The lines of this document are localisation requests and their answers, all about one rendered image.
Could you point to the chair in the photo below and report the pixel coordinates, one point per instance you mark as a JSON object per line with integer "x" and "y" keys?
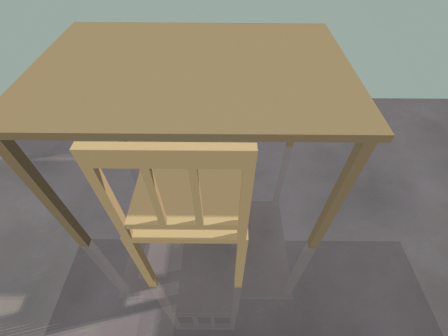
{"x": 186, "y": 193}

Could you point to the table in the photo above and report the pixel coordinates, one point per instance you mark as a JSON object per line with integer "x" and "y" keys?
{"x": 175, "y": 81}

